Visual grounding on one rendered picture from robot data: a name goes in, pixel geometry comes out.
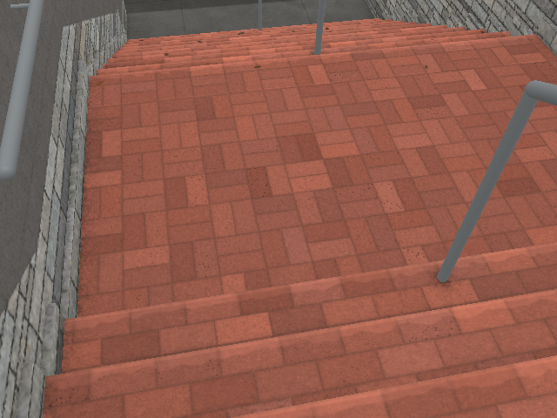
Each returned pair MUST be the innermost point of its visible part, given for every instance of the stairs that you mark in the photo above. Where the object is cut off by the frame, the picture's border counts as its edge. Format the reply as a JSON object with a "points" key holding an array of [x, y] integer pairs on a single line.
{"points": [[158, 53], [391, 343]]}

